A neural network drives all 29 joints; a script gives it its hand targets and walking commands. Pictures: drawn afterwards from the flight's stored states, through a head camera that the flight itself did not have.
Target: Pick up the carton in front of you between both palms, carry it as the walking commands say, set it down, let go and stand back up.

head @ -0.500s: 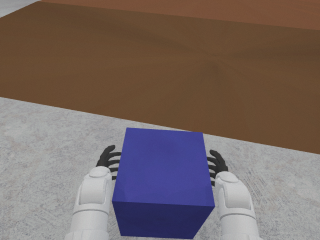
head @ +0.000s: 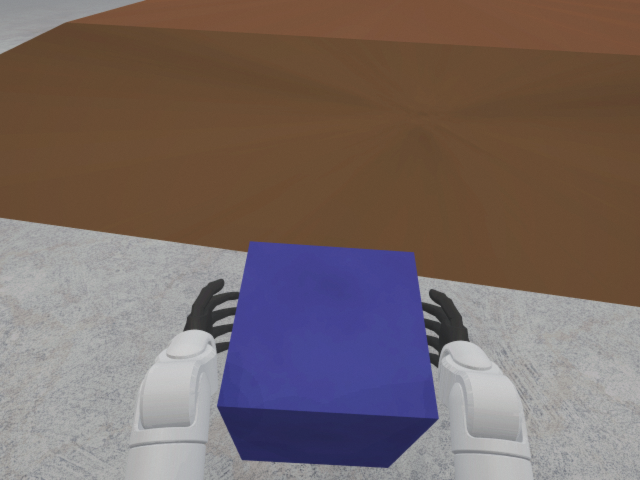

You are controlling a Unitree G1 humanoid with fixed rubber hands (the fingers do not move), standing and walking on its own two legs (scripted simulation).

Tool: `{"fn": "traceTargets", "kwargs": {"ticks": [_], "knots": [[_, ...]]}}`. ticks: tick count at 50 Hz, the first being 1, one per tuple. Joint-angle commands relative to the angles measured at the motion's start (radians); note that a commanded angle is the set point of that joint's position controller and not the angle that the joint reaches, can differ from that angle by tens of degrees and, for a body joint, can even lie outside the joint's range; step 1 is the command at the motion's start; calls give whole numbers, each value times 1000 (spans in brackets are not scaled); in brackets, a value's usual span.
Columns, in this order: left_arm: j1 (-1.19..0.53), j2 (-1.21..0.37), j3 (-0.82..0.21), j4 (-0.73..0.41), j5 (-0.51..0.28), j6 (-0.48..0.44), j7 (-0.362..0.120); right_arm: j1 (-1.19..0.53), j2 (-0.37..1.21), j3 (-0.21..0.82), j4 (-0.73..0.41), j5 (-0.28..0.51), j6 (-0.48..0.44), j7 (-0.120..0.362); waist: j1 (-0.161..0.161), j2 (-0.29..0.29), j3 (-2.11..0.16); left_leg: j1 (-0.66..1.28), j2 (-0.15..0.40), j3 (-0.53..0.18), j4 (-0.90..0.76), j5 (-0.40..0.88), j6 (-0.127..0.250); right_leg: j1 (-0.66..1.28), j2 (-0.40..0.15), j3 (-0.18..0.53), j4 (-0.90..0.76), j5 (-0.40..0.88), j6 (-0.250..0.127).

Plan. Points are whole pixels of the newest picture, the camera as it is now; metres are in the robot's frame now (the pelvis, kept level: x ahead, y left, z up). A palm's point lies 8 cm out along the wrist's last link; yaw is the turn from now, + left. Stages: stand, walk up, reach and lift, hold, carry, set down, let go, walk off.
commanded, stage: carry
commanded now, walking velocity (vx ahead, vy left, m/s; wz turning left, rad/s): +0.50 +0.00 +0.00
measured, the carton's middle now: (323, 361) +0.31 +0.00 +0.01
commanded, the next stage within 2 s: none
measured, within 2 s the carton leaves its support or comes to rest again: neither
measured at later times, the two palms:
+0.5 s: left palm (249, 250) +0.47 +0.12 +0.07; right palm (440, 249) +0.47 -0.18 +0.07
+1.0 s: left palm (261, 149) +0.81 +0.14 +0.08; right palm (395, 158) +0.77 -0.16 +0.08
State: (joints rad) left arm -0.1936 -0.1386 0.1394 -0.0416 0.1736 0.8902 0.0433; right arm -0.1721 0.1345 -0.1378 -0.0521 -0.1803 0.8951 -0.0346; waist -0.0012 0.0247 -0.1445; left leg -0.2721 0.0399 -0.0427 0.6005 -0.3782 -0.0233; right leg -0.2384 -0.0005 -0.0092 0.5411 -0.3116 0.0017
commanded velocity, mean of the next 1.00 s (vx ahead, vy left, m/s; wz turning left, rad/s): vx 0.50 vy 0.00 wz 0.00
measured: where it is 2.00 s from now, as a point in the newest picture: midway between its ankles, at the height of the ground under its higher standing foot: (325, 280)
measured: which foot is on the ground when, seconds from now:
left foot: up 0.00-0.14, down 0.16-0.42, up 0.44-0.78, down 0.80-1.00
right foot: down 0.00-0.18, up 0.20-0.38, down 0.40-0.80, up 0.82-1.00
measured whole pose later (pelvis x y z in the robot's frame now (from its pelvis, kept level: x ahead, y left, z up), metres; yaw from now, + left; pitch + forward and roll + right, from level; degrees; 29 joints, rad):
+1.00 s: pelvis +0.57 +0.02 +0.01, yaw -4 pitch +5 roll -2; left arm 0.13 -0.14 0.02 -0.49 0.03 1.10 0.14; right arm 0.14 0.14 -0.04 -0.48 -0.01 1.09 -0.14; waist -0.06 0.01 -0.11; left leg -0.29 0.05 0.27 0.41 -0.22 0.08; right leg -0.51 -0.09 -0.09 1.09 -0.31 -0.02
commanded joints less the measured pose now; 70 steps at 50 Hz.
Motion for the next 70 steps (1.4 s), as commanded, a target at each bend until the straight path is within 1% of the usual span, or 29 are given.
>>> {"fn": "traceTargets", "kwargs": {"ticks": [1, 5, 6, 7, 8, 9, 11, 15, 17, 18, 20, 21, 24, 30, 34, 38, 39, 40, 41, 44, 47, 54, 59, 63, 64, 65, 66, 68, 70], "knots": [[-434, -862, -694, -276, -329, 83, -147, -536, 904, 757, -275, 374, 86, 148, 28, -204, -13, -369, 1, 137, 69, -121, 13, 186, -324, 401, -322, -71, -170], [-278, -814, -706, -379, -341, 165, -77, -293, 840, 706, -337, 359, 157, 73, 0, -111, -208, 129, -53, 243, -215, 153, 18, 61, -159, 37, -53, 185, -73], [-254, -793, -708, -409, -346, 183, -60, -243, 819, 692, -360, 353, 175, 50, -17, -52, -252, 344, 15, 151, -232, 146, 45, -97, -130, -29, 76, 166, -39], [-243, -777, -708, -440, -355, 204, -43, -207, 784, 672, -384, 341, 190, 24, -36, 146, -239, 493, 200, -121, -308, 44, 116, -334, -74, -110, 267, 24, 3], [-243, -755, -702, -481, -361, 222, -24, -190, 763, 656, -406, 332, 204, -3, -37, 276, -171, 579, 377, -359, -337, 212, 212, -581, -20, -140, 393, -217, 15], [-259, -748, -695, -516, -370, 234, -7, -186, 761, 634, -437, 324, 214, -28, -43, 196, -140, 563, 412, -380, -320, 314, 274, -636, -61, -60, 429, -270, -7], [-200, -732, -655, -538, -373, 244, 21, -195, 773, 618, -515, 329, 226, -69, -36, 48, -100, 448, 391, -311, -350, 281, 272, -621, -91, -52, 360, -279, -16], [-85, -682, -576, -530, -326, 221, 93, -184, 703, 622, -588, 353, 222, -115, -21, 124, -114, 196, 228, 43, -323, 183, 126, -222, -15, -195, 3, 35, -6], [-27, -644, -540, -523, -295, 206, 131, -159, 640, 624, -600, 368, 214, -129, -2, 55, -137, 33, 144, 187, -175, 158, 71, 83, 33, -278, -102, 149, -3], [-15, -628, -527, -521, -281, 202, 147, -138, 605, 619, -592, 370, 212, -136, 10, -26, -180, -100, 113, 247, -12, 194, 34, 280, -33, -184, -111, 114, -33], [16, -573, -511, -518, -272, 195, 170, -139, 572, 617, -600, 379, 217, -148, 45, -358, -192, -504, -15, 217, 448, -158, 3, 473, -418, 461, -318, -51, -209], [-20, -575, -512, -546, -285, 194, 173, -151, 578, 621, -595, 387, 215, -150, 46, -241, -157, -561, 29, 121, 566, -177, 22, 452, -437, 482, -326, 50, -243], [-99, -640, -581, -600, -342, 182, 156, -79, 625, 585, -542, 375, 194, -145, 25, -37, -145, -549, 109, 69, 555, -36, 32, 354, -411, 331, -324, 185, -198], [-55, -634, -699, -630, -392, 182, 82, 30, 653, 581, -527, 285, 163, -129, 24, -116, -48, -388, 39, 216, 119, 192, 10, 249, -250, -23, -361, 360, -107], [22, -597, -692, -612, -375, 200, 63, 38, 622, 624, -568, 292, 187, -112, 26, -217, -4, -258, -12, 309, -39, 265, 28, 228, -239, -101, -321, 463, -93], [32, -551, -657, -614, -334, 218, 69, 28, 596, 641, -564, 312, 206, -107, -23, -142, -127, 227, -47, 350, -117, 240, 71, 66, -165, -232, 100, 662, -24], [18, -543, -651, -627, -330, 222, 71, 26, 590, 638, -564, 315, 208, -106, -45, -23, -188, 423, 126, 66, -182, 51, 137, -137, -118, -216, 340, 450, 7], [17, -549, -656, -636, -331, 227, 70, 31, 578, 632, -557, 319, 206, -106, -34, 255, -243, 526, 376, -437, -331, -6, 255, -367, 3, -174, 646, 1, 44], [5, -564, -666, -628, -337, 225, 68, 25, 619, 639, -553, 327, 206, -98, -37, 204, -217, 518, 418, -512, -373, 155, 312, -478, -14, -48, 782, -171, 12], [0, -688, -666, -579, -313, 193, 55, -59, 734, 701, -589, 373, 185, -62, -29, 2, -171, 306, 367, -237, -374, 281, 217, -438, -136, 24, 728, -60, -31], [35, -739, -670, -540, -280, 162, 57, -54, 746, 716, -573, 373, 165, -38, -17, 56, -137, 209, 297, -50, -439, 205, 148, -372, -118, -48, 490, 35, -20], [49, -694, -674, -582, -268, 162, 91, 19, 640, 674, -579, 362, 161, -37, -16, 119, -12, 293, 203, 172, -452, 438, 127, -405, -83, -177, 127, 284, 11], [-9, -611, -703, -675, -330, 194, 104, 32, 561, 630, -628, 350, 184, -77, -26, 136, 53, 347, 191, 221, -407, 583, 126, -371, -56, -241, 3, 304, -16], [45, -522, -650, -653, -337, 227, 116, 21, 485, 620, -655, 339, 219, -113, 17, 102, -83, 277, 132, 313, -5, 893, 72, 61, 45, -326, -84, 219, -51], [39, -522, -645, -658, -335, 231, 118, 9, 472, 624, -665, 343, 225, -117, 43, 27, -175, 91, 91, 288, 223, 693, 41, 307, -52, -174, -79, 162, -74], [33, -502, -639, -660, -335, 235, 119, 3, 479, 633, -689, 353, 234, -117, 38, -252, -265, -171, -7, 271, 570, 322, 10, 480, -341, 302, -172, 68, -179], [30, -516, -641, -656, -349, 234, 117, -2, 484, 641, -688, 362, 240, -115, 32, -346, -259, -371, -64, 154, 766, -59, 22, 524, -436, 530, -298, 157, -266], [14, -615, -658, -656, -369, 233, 95, -8, 577, 651, -648, 355, 233, -103, 19, -143, -213, -391, 59, 48, 790, -15, 58, 379, -382, 304, -285, 294, -199], [-39, -681, -685, -658, -368, 219, 73, -5, 660, 655, -612, 338, 217, -88, 13, -81, -177, -343, 90, 41, 643, 98, 57, 255, -345, 166, -315, 263, -140]]}}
